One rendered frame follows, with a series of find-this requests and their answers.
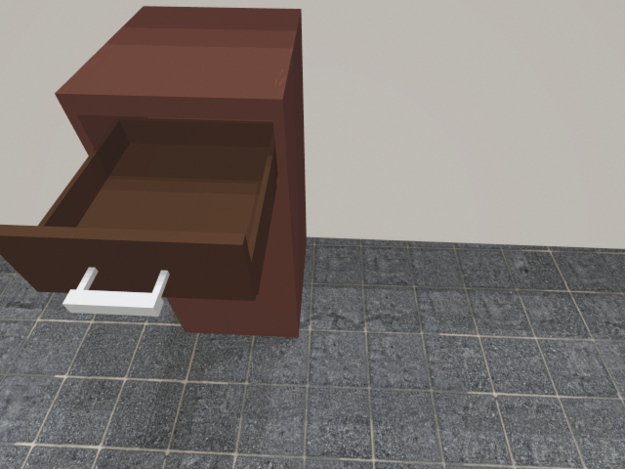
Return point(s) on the cabinet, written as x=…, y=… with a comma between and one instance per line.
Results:
x=207, y=63

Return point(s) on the handle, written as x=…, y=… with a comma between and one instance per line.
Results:
x=85, y=301

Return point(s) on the drawer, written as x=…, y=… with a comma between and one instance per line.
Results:
x=188, y=196

